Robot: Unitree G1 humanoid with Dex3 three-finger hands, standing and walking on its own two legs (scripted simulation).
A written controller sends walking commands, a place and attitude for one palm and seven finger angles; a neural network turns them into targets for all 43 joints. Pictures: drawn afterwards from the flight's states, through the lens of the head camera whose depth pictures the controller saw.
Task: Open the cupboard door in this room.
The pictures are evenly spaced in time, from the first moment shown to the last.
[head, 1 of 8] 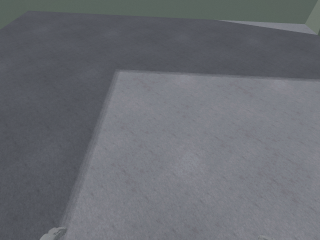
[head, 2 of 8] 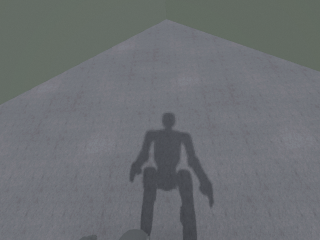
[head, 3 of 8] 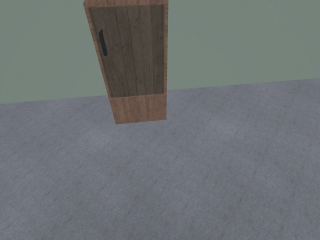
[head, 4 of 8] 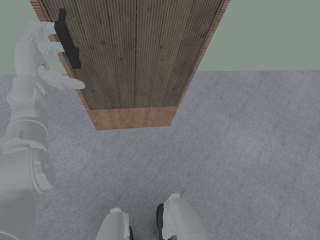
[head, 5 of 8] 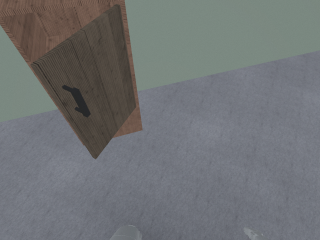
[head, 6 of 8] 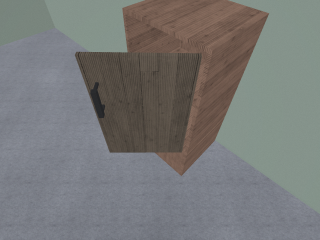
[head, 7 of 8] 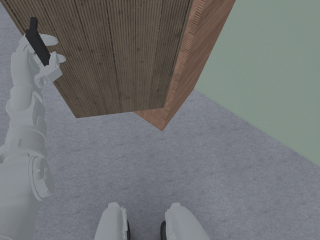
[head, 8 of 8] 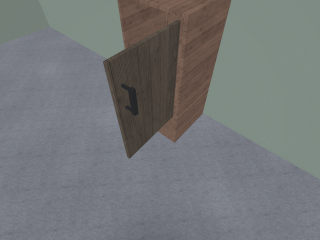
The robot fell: no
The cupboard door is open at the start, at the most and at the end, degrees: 0 94 91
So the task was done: yes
